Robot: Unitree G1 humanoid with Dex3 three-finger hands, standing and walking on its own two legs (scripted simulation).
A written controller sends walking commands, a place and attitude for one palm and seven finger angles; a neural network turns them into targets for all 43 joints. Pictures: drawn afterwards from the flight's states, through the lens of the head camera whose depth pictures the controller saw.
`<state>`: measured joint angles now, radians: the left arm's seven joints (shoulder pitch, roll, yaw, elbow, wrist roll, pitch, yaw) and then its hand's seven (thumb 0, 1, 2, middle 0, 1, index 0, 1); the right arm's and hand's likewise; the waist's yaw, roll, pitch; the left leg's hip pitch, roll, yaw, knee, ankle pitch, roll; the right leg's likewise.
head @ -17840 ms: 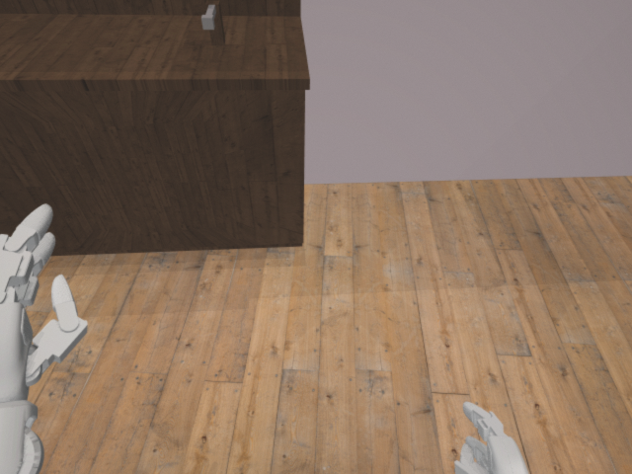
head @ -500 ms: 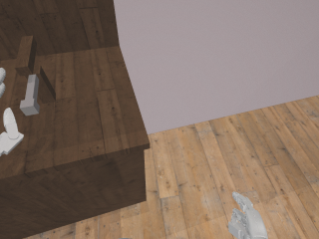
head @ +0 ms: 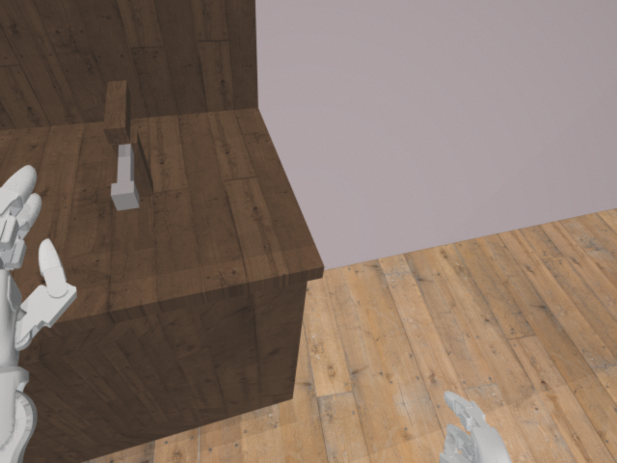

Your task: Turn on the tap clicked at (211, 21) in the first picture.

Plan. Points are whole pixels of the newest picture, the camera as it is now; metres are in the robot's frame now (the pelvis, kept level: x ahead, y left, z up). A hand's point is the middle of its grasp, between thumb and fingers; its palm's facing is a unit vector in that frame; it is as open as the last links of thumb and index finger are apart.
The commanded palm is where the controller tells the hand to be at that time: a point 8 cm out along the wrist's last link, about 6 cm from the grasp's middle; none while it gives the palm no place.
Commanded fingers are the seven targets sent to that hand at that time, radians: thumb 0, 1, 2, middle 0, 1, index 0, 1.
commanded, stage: come to a stop and stand still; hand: left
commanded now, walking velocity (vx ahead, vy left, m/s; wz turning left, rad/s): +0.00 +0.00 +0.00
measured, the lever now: (125, 195) +0.40 +0.30 +0.12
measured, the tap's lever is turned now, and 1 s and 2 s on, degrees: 0 0 0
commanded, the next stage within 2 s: look again from close up in 1.10 s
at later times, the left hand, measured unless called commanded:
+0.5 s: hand (87, 291) +0.23 +0.26 +0.15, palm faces +0.46 -0.82 -0.35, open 7.4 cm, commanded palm +0.17 +0.28 +0.18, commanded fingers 0.00 0.90 0.90 -0.20 -0.30 -0.20 -0.30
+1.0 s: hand (130, 266) +0.26 +0.23 +0.15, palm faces +0.42 -0.83 -0.36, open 7.4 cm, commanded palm +0.21 +0.26 +0.18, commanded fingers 0.00 0.90 0.90 -0.20 -0.30 -0.20 -0.30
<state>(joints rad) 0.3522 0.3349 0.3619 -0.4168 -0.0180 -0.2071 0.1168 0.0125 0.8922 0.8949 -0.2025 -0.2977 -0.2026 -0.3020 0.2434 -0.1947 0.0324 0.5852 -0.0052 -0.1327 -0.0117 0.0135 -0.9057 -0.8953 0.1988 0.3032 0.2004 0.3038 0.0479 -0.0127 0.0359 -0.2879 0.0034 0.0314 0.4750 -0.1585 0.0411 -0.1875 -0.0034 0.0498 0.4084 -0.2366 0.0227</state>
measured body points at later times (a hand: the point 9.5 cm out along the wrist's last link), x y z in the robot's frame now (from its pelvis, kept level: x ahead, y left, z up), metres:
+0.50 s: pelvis +0.02 -0.01 +0.00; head +0.02 +0.01 +0.45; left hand +0.20 +0.30 +0.17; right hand +0.21 -0.22 -0.07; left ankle +0.07 +0.08 -0.74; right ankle +0.03 -0.16 -0.74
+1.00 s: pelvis +0.06 -0.03 +0.01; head +0.07 -0.02 +0.46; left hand +0.24 +0.27 +0.17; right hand +0.25 -0.25 -0.07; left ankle +0.07 +0.08 -0.74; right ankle +0.03 -0.16 -0.74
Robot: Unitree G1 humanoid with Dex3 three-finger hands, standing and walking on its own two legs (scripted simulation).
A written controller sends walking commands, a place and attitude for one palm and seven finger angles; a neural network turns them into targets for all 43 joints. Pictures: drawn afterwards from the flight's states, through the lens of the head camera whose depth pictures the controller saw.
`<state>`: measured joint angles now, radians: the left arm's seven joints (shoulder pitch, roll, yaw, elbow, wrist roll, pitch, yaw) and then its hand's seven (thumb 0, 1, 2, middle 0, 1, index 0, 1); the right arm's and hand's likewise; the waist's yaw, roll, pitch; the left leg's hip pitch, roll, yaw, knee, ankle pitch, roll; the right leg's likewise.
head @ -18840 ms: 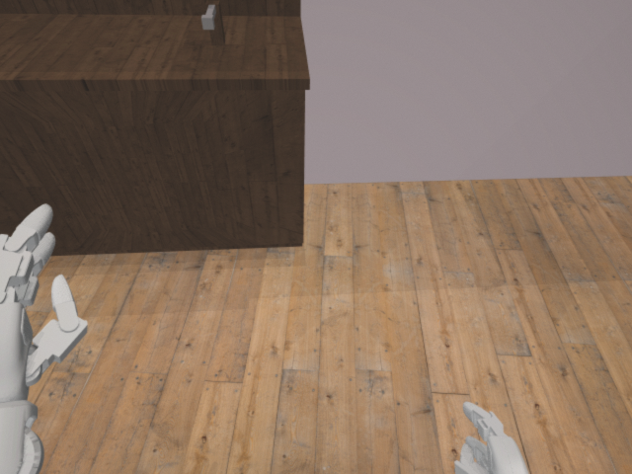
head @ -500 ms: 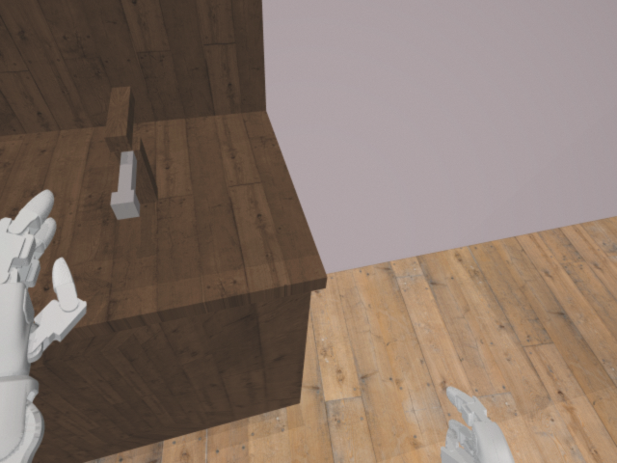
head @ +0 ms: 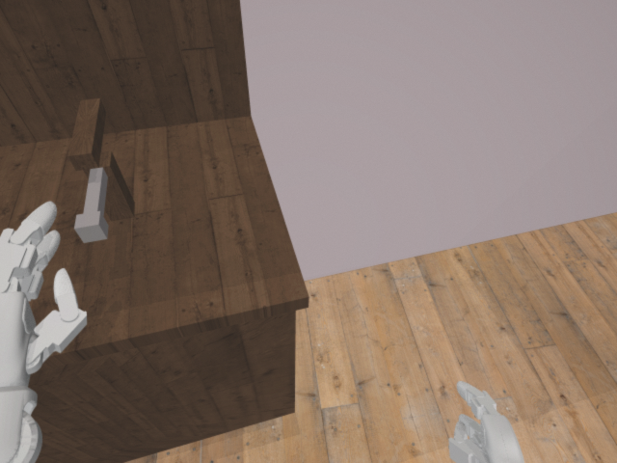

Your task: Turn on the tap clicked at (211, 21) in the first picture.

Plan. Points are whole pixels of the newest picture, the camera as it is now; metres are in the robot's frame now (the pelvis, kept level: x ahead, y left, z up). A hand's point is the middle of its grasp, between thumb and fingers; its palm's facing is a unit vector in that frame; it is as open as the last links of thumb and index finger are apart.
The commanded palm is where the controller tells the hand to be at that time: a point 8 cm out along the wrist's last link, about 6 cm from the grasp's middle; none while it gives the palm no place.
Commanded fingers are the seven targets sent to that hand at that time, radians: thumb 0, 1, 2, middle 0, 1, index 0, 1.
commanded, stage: come to a stop and stand still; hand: left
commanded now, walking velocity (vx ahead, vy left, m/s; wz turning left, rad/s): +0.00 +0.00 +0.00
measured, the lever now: (92, 227) +0.35 +0.32 +0.11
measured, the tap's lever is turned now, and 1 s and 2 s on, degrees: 0 0 0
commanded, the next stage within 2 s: look again from close up in 0.10 s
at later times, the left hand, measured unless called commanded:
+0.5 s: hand (57, 326) +0.20 +0.27 +0.14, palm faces +0.39 -0.85 -0.34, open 7.4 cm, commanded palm +0.15 +0.30 +0.17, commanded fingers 0.00 0.90 0.90 -0.20 -0.30 -0.20 -0.30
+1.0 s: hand (107, 311) +0.22 +0.23 +0.14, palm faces +0.22 -0.88 -0.41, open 7.4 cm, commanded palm +0.16 +0.29 +0.17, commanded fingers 0.00 0.90 0.90 -0.20 -0.30 -0.20 -0.30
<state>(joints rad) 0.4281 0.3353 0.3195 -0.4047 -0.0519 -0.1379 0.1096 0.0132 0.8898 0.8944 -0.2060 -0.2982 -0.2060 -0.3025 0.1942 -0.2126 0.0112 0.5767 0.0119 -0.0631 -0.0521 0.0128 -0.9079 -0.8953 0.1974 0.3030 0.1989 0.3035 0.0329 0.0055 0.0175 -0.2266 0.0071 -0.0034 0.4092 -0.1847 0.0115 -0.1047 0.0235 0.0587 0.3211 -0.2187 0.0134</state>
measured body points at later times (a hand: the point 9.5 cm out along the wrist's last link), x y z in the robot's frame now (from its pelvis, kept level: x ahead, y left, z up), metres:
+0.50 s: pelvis -0.01 +0.01 +0.00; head -0.01 +0.03 +0.45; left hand +0.18 +0.31 +0.16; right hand +0.16 -0.21 -0.08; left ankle +0.02 +0.11 -0.75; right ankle -0.03 -0.13 -0.75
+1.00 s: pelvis -0.02 +0.02 -0.01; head +0.02 +0.02 +0.44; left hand +0.21 +0.27 +0.16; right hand +0.15 -0.22 -0.09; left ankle +0.02 +0.11 -0.75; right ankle -0.03 -0.13 -0.75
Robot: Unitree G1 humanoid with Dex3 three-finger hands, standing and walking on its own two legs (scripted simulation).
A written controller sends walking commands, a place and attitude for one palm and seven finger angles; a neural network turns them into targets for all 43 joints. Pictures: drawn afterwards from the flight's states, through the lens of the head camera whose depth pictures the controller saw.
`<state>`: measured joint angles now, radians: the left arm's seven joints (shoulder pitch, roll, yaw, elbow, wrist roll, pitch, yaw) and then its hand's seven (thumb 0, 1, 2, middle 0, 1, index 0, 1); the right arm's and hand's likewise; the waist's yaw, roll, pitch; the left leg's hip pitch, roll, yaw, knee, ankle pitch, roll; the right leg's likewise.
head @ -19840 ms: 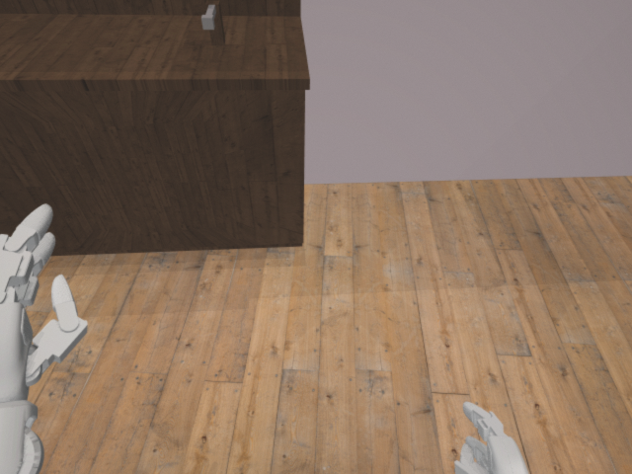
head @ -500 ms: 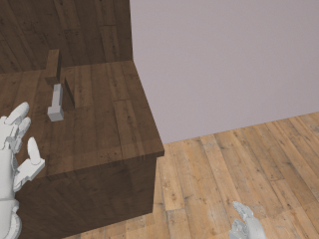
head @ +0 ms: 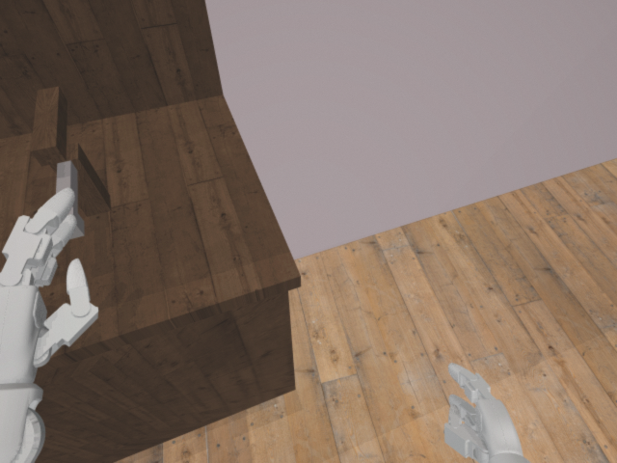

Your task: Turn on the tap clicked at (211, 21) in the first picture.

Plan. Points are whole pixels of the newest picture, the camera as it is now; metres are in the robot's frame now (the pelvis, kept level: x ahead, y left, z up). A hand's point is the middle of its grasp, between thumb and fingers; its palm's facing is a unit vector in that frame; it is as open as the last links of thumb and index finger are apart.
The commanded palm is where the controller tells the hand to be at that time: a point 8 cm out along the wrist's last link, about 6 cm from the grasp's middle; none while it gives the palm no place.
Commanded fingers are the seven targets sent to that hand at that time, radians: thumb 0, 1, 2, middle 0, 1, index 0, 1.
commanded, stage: come to a stop and stand still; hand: left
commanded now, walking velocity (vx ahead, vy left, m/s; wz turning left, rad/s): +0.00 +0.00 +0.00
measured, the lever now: (66, 224) +0.35 +0.32 +0.12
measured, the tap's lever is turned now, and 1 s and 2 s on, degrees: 0 0 0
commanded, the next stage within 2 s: look again from close up in 0.46 s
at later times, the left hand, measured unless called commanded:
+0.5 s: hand (62, 304) +0.24 +0.26 +0.14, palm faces +0.37 -0.84 -0.39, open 7.4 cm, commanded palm +0.17 +0.29 +0.18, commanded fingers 0.00 0.90 0.90 -0.20 -0.30 -0.20 -0.30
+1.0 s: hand (31, 307) +0.22 +0.27 +0.16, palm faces +0.41 -0.79 -0.45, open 7.4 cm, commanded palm +0.14 +0.29 +0.18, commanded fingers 0.00 0.90 0.90 -0.20 -0.30 -0.20 -0.30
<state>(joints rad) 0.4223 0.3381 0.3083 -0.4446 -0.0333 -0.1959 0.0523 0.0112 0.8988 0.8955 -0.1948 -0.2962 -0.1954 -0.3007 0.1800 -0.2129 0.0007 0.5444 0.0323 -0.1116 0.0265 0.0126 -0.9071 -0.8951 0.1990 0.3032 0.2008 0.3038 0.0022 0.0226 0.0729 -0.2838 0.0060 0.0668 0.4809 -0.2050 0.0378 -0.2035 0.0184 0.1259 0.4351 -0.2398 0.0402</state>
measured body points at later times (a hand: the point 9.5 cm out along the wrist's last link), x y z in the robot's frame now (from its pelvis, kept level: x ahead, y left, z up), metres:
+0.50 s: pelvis +0.02 +0.00 +0.00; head +0.04 +0.02 +0.45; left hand +0.21 +0.30 +0.16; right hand +0.22 -0.21 -0.06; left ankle +0.03 +0.09 -0.74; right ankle +0.00 -0.15 -0.74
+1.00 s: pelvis +0.00 +0.00 +0.00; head +0.02 +0.01 +0.45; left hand +0.19 +0.31 +0.19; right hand +0.19 -0.21 -0.07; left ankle +0.03 +0.09 -0.74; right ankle +0.00 -0.15 -0.74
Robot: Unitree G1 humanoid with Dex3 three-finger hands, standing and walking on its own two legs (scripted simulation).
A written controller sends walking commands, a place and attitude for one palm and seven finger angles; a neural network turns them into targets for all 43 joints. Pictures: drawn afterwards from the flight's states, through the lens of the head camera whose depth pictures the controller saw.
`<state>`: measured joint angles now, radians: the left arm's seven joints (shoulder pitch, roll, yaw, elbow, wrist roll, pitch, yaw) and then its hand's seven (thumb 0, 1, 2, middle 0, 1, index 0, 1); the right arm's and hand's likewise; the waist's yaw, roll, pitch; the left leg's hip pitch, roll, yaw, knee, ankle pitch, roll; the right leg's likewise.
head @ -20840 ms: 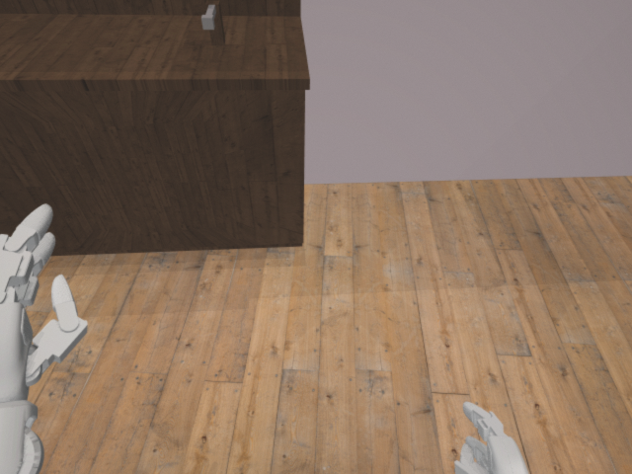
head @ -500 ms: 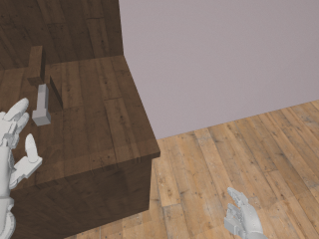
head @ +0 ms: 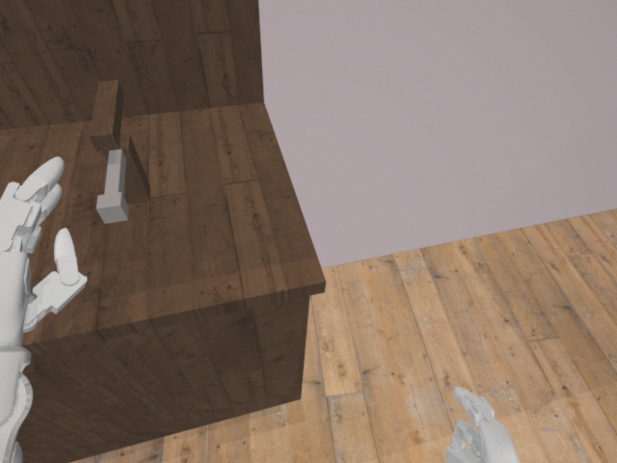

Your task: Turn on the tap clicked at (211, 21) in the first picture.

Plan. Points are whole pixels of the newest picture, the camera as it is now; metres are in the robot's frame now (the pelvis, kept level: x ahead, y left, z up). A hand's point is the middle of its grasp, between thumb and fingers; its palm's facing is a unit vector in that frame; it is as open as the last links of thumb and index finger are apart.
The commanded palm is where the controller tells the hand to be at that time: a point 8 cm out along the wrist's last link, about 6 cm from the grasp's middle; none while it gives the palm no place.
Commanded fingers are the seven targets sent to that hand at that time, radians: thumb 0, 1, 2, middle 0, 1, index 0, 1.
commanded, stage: turn the palm inward beside the body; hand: left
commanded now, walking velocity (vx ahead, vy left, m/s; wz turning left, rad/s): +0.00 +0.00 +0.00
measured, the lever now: (113, 207) +0.37 +0.30 +0.12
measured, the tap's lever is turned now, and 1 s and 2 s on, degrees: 0 0 0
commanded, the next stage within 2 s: none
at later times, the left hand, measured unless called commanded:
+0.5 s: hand (80, 312) +0.20 +0.23 +0.16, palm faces +0.57 -0.77 -0.30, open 7.4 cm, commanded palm +0.16 +0.26 +0.18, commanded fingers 0.00 0.90 0.90 -0.20 -0.30 -0.20 -0.30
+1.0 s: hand (108, 320) +0.21 +0.22 +0.15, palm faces +0.46 -0.86 -0.23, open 7.4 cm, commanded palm +0.15 +0.25 +0.18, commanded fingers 0.00 0.90 0.90 -0.20 -0.30 -0.20 -0.30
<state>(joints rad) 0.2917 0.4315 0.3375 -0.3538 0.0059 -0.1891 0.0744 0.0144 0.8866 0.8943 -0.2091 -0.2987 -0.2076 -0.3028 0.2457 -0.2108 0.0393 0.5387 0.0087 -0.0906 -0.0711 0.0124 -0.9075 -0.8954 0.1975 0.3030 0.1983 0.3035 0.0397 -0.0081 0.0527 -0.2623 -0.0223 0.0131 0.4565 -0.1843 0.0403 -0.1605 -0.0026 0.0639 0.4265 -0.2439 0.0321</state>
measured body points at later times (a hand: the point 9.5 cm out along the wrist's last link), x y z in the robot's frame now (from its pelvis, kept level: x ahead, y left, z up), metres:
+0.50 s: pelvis +0.00 -0.06 -0.01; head -0.01 -0.09 +0.43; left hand +0.17 +0.27 +0.18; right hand +0.22 -0.28 -0.10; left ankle +0.04 +0.09 -0.74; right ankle -0.02 -0.15 -0.74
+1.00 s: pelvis +0.03 -0.04 -0.01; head +0.01 -0.06 +0.43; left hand +0.18 +0.26 +0.17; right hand +0.24 -0.25 -0.09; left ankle +0.04 +0.09 -0.74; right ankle -0.02 -0.15 -0.74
